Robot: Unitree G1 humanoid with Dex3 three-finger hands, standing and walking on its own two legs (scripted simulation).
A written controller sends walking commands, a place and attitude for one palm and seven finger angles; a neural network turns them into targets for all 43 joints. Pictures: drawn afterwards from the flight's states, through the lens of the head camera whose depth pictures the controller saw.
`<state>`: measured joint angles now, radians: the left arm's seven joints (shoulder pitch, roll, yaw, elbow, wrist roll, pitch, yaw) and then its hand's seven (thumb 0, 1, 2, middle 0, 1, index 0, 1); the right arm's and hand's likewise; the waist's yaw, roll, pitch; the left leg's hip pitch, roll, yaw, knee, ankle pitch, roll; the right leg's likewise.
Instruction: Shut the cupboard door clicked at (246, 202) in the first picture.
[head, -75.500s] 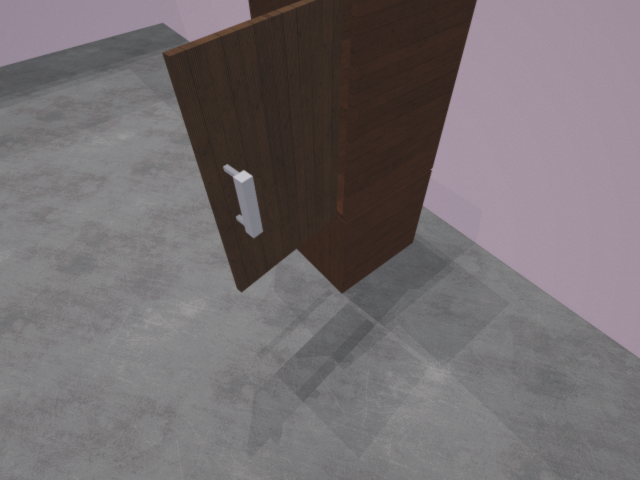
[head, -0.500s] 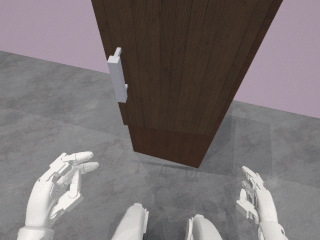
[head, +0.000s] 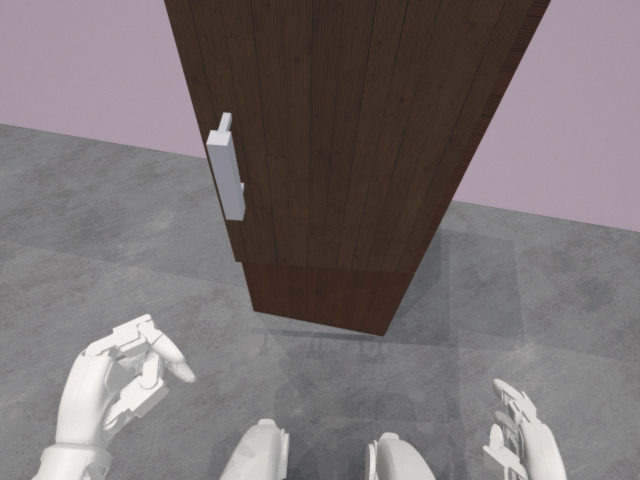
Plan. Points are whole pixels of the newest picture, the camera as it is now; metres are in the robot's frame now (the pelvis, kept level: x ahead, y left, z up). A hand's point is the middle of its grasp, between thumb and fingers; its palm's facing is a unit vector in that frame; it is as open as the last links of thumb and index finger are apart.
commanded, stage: raise the hand and make a fist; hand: left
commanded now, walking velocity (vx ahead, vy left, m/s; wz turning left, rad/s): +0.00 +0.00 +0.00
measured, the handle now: (231, 168) +0.50 +0.16 +0.07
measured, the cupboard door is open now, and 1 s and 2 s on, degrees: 8 8 8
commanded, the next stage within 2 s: bring the fist close to the handle in 0.86 s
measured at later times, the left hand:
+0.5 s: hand (157, 356) +0.23 +0.19 +0.07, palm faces +0.00 -1.00 -0.05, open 3.1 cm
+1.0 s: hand (175, 364) +0.23 +0.17 +0.07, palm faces +0.01 -1.00 -0.05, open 3.1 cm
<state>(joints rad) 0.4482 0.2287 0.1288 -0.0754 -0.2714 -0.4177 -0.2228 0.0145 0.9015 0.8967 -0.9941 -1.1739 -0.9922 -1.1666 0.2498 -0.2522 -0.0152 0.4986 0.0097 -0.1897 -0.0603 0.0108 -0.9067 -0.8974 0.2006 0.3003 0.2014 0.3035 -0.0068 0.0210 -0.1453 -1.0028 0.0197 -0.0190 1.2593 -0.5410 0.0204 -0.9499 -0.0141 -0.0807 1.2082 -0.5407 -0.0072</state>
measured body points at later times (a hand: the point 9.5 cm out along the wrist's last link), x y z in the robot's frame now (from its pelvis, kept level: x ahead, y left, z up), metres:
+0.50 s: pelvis +0.01 +0.00 +0.01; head +0.08 +0.00 +0.46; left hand +0.23 +0.24 +0.08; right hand +0.20 -0.23 -0.06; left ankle +0.04 +0.10 -0.63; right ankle +0.03 -0.12 -0.63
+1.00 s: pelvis +0.01 -0.02 +0.01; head +0.06 -0.02 +0.46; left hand +0.22 +0.22 +0.07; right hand +0.19 -0.25 -0.07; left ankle +0.04 +0.10 -0.63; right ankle +0.03 -0.12 -0.63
